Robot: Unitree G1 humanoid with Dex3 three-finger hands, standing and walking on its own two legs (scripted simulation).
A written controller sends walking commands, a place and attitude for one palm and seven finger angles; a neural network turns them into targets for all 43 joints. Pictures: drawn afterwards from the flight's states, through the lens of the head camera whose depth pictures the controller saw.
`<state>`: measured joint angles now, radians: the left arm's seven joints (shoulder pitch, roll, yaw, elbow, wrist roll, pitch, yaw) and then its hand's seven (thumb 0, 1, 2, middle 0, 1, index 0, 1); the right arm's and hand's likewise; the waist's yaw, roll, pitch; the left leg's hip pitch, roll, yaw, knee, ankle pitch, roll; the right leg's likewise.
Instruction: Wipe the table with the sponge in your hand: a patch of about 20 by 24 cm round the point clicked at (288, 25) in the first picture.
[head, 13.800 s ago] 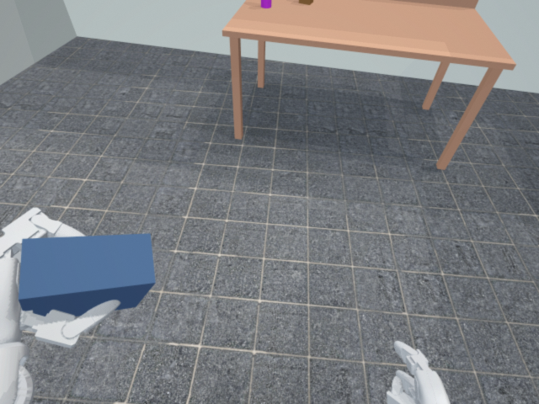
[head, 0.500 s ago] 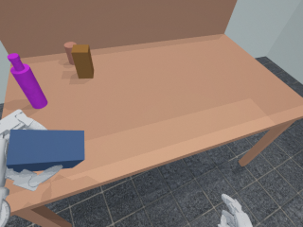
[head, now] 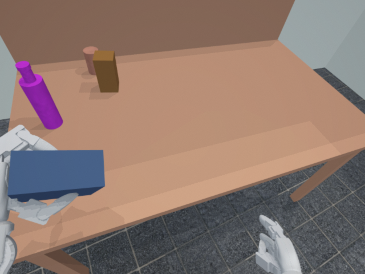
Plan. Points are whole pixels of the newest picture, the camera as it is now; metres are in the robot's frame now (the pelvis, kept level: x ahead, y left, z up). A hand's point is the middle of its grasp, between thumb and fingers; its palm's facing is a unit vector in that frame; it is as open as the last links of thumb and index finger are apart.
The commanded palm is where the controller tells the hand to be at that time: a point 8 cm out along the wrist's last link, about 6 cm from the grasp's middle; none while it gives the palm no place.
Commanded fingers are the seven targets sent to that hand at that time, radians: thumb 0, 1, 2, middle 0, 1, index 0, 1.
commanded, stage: look again from close up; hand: left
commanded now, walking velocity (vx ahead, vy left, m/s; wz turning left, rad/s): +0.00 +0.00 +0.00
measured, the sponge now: (71, 176) +0.23 +0.22 +0.13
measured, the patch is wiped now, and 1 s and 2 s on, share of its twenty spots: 0.00 0.00 0.00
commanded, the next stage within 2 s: shuffle to correct the standing spot in 0.30 s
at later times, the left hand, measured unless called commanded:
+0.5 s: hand (53, 173) +0.23 +0.24 +0.15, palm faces +0.35 -0.86 -0.37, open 9.8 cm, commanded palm +0.17 +0.27 +0.17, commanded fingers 0.00 0.10 1.30 -1.20 -1.60 -1.20 -1.60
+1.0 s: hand (99, 171) +0.24 +0.17 +0.16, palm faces +0.31 -0.87 -0.39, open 9.8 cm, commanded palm +0.18 +0.21 +0.17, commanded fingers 0.00 0.10 1.30 -1.20 -1.60 -1.20 -1.60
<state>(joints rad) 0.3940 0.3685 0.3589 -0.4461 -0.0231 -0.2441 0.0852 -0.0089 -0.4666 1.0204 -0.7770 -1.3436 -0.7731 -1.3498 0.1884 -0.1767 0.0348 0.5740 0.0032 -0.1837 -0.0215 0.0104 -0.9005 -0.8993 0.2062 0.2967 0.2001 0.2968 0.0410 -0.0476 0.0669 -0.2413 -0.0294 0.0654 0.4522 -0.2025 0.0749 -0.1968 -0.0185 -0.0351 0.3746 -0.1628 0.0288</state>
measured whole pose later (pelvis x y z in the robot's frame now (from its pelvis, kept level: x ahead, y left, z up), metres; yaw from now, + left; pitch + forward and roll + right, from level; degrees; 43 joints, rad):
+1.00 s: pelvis +0.01 -0.07 +0.00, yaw -1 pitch +0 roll -1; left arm 0.44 0.39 0.38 -0.51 -0.07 -0.16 0.06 -0.01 -0.47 1.02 -0.78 -1.35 -0.77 -1.35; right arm 0.19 -0.19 0.00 0.55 0.01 -0.12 -0.02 0.01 -0.90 -0.90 0.21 0.30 0.20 0.30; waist 0.01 -0.02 0.06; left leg -0.27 0.07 0.04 0.51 -0.24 -0.02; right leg -0.24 0.08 -0.05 0.43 -0.20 -0.07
